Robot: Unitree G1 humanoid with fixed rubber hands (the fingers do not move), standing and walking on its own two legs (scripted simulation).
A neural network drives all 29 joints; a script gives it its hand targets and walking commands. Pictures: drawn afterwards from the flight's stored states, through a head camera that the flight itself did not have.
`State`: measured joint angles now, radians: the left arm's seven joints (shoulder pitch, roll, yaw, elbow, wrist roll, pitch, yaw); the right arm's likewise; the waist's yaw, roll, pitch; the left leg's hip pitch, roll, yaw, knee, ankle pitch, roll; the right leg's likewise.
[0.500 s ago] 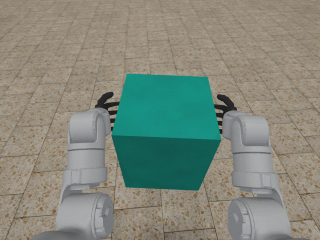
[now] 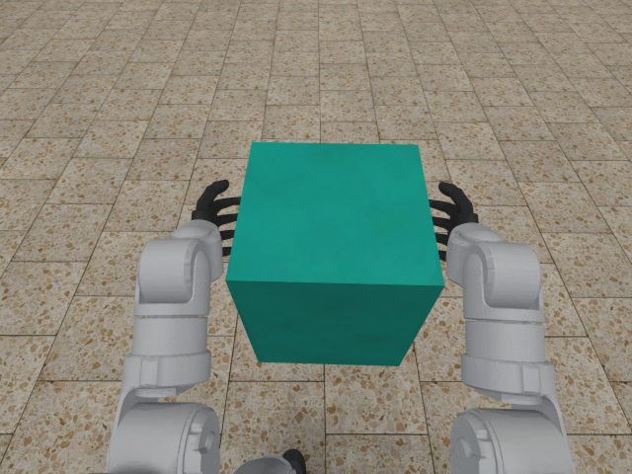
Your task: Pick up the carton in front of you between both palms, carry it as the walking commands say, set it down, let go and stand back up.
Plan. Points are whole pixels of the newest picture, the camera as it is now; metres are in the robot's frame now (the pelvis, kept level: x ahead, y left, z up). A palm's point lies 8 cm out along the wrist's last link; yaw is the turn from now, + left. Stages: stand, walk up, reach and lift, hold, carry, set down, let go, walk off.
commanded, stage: carry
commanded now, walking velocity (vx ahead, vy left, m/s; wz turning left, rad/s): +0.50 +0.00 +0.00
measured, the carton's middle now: (331, 263) +0.38 +0.01 +0.03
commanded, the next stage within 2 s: none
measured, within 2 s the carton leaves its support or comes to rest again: neither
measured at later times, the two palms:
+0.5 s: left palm (267, 112) +0.61 +0.13 +0.11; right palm (454, 119) +0.62 -0.17 +0.10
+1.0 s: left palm (265, 34) +0.88 +0.17 +0.11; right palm (413, 34) +0.89 -0.13 +0.11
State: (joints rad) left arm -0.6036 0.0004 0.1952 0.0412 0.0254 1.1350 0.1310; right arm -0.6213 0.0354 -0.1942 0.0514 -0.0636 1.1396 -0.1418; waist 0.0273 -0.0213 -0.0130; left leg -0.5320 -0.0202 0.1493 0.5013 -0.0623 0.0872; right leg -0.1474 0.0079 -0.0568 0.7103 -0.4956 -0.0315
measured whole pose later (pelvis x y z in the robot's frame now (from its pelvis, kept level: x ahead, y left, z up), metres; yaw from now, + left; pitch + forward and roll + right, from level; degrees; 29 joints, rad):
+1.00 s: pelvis +0.62 +0.01 +0.01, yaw +0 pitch +3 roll +1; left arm -0.16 -0.11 0.11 -0.31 0.11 1.23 0.09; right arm -0.18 0.14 -0.10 -0.27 -0.12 1.21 -0.08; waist -0.01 -0.05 -0.18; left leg -0.47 0.06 0.24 0.56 -0.13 0.07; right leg -0.10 -0.11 -0.11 0.75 -0.48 0.03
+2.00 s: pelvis +1.26 +0.02 +0.01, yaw -1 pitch +3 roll +1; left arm -0.17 -0.12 0.13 -0.34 0.11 1.24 0.08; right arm -0.19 0.14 -0.10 -0.30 -0.11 1.22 -0.09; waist -0.02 -0.04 -0.11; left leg -0.45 0.05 0.25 0.55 -0.16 0.09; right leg -0.18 -0.10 -0.09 0.94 -0.47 0.03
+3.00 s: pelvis +1.73 +0.02 +0.02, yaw +1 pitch +3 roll +0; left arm -0.18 -0.14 0.13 -0.27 0.13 1.23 0.08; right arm -0.19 0.14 -0.12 -0.25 -0.12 1.22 -0.08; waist 0.00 -0.01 -0.16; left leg -0.25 0.06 0.16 0.51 -0.31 0.00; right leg -0.23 -0.08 -0.19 0.51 -0.33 0.01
